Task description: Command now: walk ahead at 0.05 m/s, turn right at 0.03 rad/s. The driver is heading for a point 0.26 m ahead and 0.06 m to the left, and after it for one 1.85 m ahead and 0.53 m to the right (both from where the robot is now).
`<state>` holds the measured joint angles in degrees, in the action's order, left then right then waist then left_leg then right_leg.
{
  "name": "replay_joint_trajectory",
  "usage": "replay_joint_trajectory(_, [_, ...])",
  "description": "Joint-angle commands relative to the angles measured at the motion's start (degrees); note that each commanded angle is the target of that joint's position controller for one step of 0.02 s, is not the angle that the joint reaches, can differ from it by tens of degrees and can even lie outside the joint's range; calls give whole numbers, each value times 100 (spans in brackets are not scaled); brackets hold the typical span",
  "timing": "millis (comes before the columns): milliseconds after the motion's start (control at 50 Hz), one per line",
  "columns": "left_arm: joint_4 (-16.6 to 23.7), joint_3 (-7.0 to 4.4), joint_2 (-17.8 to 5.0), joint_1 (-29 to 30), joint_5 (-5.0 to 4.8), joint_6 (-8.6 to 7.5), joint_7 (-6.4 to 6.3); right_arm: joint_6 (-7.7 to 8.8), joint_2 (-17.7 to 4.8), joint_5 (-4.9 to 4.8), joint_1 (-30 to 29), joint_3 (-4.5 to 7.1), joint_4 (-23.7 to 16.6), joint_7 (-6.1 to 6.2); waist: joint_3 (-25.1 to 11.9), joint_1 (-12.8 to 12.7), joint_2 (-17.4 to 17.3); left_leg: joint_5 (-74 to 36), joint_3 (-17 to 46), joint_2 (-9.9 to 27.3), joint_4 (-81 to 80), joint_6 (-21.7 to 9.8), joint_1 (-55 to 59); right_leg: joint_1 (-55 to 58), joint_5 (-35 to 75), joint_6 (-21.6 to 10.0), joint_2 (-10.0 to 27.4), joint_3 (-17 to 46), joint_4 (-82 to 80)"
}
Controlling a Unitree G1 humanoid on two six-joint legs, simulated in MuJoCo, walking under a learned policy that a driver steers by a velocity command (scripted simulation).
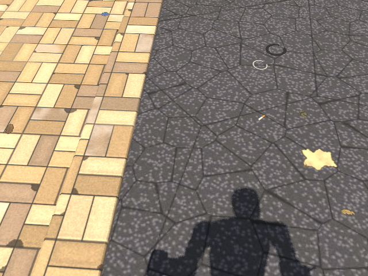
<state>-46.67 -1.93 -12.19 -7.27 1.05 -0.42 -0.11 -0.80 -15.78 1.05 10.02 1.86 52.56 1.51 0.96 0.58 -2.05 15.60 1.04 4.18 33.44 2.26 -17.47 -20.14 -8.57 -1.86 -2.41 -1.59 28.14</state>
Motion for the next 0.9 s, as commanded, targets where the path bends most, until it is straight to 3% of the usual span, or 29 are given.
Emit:
replay_joint_trajectory(20, [164,-123,-599,52,19,-62,-17,-14,-838,68,413,146,-157,24,-137,1,136,-372,327,391,-923,-393,756,-395,-1916,-71,569,716,-833])
replay_joint_trajectory(40, [143,-124,-540,-9,2,-45,-50,2,-857,2,188,173,-82,17,57,-147,-511,969,342,317,-1159,-524,-145,182,-1347,86,312,379,-667])
replay_joint_trajectory(80, [56,-168,-673,96,-18,-30,-114,117,-499,36,4,79,-66,0,140,-114,-518,1114,296,199,-1414,-328,-578,797,-603,59,344,360,-325])
replay_joint_trajectory(180, [-273,-186,-658,-63,-49,-44,-111,252,-511,-57,258,60,132,-4,-188,3,-52,-344,94,43,-1001,-212,143,919,545,-46,431,401,-208])
replay_joint_trajectory(200, [-368,-183,-629,-140,-69,-40,-109,233,-507,-70,384,64,204,6,-326,31,-36,37,59,5,-1029,-259,244,955,146,-49,345,292,-144])
replay_joint_trajectory(240, [-468,-221,-672,-167,-134,-16,-114,176,-647,-133,424,115,232,26,-78,44,-186,1370,234,48,-1164,-516,117,603,-1377,-78,106,41,135])
replay_joint_trajectory(260, [-481,-231,-671,-141,-147,-33,-112,172,-700,-157,452,135,216,31,160,67,-276,1964,500,212,-1315,-686,89,235,-1892,-100,51,-10,267])
replay_joint_trajectory(300, [-457,-224,-557,-13,-188,-176,-71,255,-864,-225,738,196,259,31,506,160,-576,2556,1412,844,-1765,-1081,391,-478,-1777,-132,18,-155,826])
replay_joint_trajectory(340, [-439,-217,-492,75,-219,-351,2,367,-984,-279,799,264,305,30,739,117,-757,2095,2076,1383,-1922,-1397,571,-750,-1357,-256,200,-77,994])
replay_joint_trajectory(380, [-680,-257,-539,-421,-197,-422,22,393,-843,-235,274,243,162,20,510,-258,-611,-34,1351,997,-1259,-1071,341,249,-706,-345,187,-58,202])
replay_joint_trajectory(400, [-838,-336,-777,-782,-170,-417,11,399,-702,-207,5,216,33,28,257,-374,-240,-947,689,529,-557,-716,82,950,348,-405,364,297,-80])
replay_joint_trajectory(420, [-972,-496,-1340,-1057,-183,-392,6,443,-413,-116,21,143,-108,53,-71,-279,1003,-1036,-342,-351,748,-206,-485,1725,1738,-712,930,1235,-257])
replay_joint_trajectory(440, [-1080,-490,-1391,-1610,-129,-351,16,466,-345,-45,178,111,-23,84,-532,-548,1698,1026,-321,-602,2057,125,-1283,2635,3620,-1307,1863,2400,-592])
replay_joint_trajectory(460, [-1110,-343,-1021,-1641,-81,-384,11,454,-373,-142,238,143,14,58,-551,-455,1359,2146,126,-502,2991,151,-1627,2761,4588,-1560,2235,2560,-554])
replay_joint_trajectory(480, [-1060,-301,-971,-1427,-102,-417,-1,418,-357,-239,248,152,59,34,-482,-339,957,2159,301,-365,3405,89,-1762,2654,4641,-1527,2184,2219,-449])
replay_joint_trajectory(520, [-959,-194,-792,-882,-141,-421,-45,356,-293,-249,9,168,49,17,-253,-143,543,1490,284,-23,2726,-39,-1811,2305,4153,-1192,1877,1541,-578])
replay_joint_trajectory(540, [-968,-134,-669,-703,-119,-377,-75,325,-218,-224,-69,159,38,21,-202,-63,638,1174,196,37,2040,-35,-1490,2074,3923,-1013,1643,1243,-677])
replay_joint_trajectory(580, [-1023,-118,-771,-578,-46,-276,-127,283,-5,-208,-127,90,80,8,-295,-17,830,717,-69,-124,956,29,-644,1696,4180,-897,1321,792,-651])
replay_joint_trajectory(600, [-1046,-140,-907,-554,-31,-234,-148,259,-29,-222,-113,89,115,13,-405,-5,872,431,-194,-249,557,43,-259,1580,4414,-907,1270,697,-629])
replay_joint_trajectory(640, [-1090,-175,-1082,-435,-133,-176,-170,189,-126,-223,16,113,218,28,-540,111,815,-507,-333,-383,-267,-10,429,1413,4251,-882,1269,648,-579])
replay_joint_trajectory(680, [-1213,-156,-977,-538,-233,-174,-136,111,-336,-102,56,167,266,48,-468,187,622,-1865,-152,-279,-1090,-242,1219,1050,2921,-561,1082,629,-612])
replay_joint_trajectory(700, [-1260,-128,-845,-688,-135,-203,-109,76,-630,-56,48,231,226,83,-518,82,269,-3073,263,147,-1011,-411,1635,821,1698,-302,847,509,-540])
replay_joint_trajectory(720, [-1348,-116,-672,-1079,-48,-199,-101,53,-808,-62,-181,252,186,84,-494,-270,-245,-3588,378,362,-636,-748,1641,684,229,-77,461,289,-639])
replay_joint_trajectory(740, [-1427,-71,-510,-1150,-27,-152,-124,52,-556,-106,-429,213,170,39,-406,-278,-330,-3112,347,324,-519,-892,1438,783,-213,49,387,224,-743])
replay_joint_trajectory(760, [-1426,-93,-619,-952,-56,-103,-145,67,-441,-145,-525,212,170,-4,-174,-166,-179,-2694,274,147,-505,-818,1287,700,-150,101,315,175,-671])
replay_joint_trajectory(800, [-1408,-103,-692,-775,-97,-11,-199,133,-406,-109,-530,212,226,-48,-127,-98,-68,-2683,251,51,-538,-691,1153,707,280,91,325,153,-470])
replay_joint_trajectory(840, [-1453,-105,-649,-857,-118,40,-200,158,-482,-194,-280,274,402,-59,-335,-91,-155,-1395,229,-37,-479,-788,1194,733,-707,-5,180,-20,-214])
replay_joint_trajectory(860, [-1423,-104,-617,-790,-133,36,-191,155,-540,-242,-177,308,451,-54,-253,-45,-250,-275,458,73,-594,-924,1140,473,-1450,-72,112,-86,0])
replay_joint_trajectory(900, [-1258,-74,-471,-516,-166,-61,-156,208,-704,-283,174,357,539,-40,118,100,-628,1527,1654,749,-1294,-1361,1140,-325,-2089,-143,58,-164,637])
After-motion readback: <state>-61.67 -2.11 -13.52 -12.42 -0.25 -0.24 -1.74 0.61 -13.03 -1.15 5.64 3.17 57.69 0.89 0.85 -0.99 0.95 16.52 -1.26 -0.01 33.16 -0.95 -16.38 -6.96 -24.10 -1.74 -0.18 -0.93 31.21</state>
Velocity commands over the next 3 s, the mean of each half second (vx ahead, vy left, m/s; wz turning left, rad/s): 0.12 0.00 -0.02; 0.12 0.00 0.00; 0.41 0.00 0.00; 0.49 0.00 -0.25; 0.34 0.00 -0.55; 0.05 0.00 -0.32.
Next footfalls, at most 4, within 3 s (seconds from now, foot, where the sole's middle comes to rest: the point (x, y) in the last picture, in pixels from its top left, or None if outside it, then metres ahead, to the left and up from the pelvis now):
0.70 left None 0.21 0.12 -0.77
1.48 left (163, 259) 0.56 0.11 -0.77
2.04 right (228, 190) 0.85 -0.15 -0.77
2.50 left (203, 140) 1.13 -0.06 -0.77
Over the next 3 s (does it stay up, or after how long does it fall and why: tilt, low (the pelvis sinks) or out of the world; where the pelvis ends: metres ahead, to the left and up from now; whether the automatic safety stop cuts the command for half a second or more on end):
stays up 0.97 -0.11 0.01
